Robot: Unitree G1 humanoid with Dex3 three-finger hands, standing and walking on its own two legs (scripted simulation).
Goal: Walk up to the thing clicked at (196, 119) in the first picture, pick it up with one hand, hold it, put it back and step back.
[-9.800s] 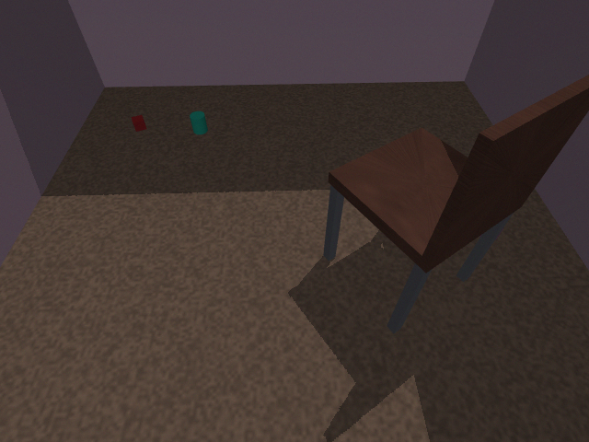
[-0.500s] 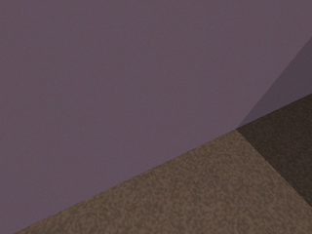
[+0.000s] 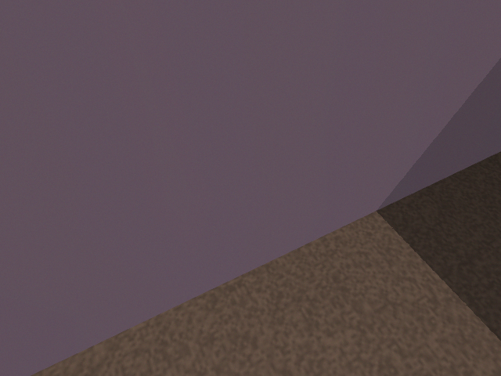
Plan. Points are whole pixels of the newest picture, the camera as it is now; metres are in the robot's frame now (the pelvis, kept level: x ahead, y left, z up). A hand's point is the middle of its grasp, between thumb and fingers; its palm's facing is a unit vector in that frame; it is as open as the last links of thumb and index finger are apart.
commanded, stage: stand
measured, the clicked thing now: out of the picture +0.57 -1.39 -0.73
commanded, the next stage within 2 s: walk up in 0.48 s
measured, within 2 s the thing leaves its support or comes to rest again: neither
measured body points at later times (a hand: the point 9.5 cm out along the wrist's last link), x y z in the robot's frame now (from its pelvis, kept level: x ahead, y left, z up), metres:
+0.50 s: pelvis +0.00 -0.01 +0.00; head +0.01 -0.01 +0.45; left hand +0.08 +0.29 -0.13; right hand +0.08 -0.31 -0.14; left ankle +0.01 +0.14 -0.75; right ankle -0.02 -0.12 -0.75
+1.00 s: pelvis -0.01 +0.12 +0.00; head +0.04 +0.12 +0.44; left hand +0.24 +0.36 -0.12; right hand -0.08 -0.20 -0.10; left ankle +0.06 +0.18 -0.75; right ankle -0.10 -0.02 -0.66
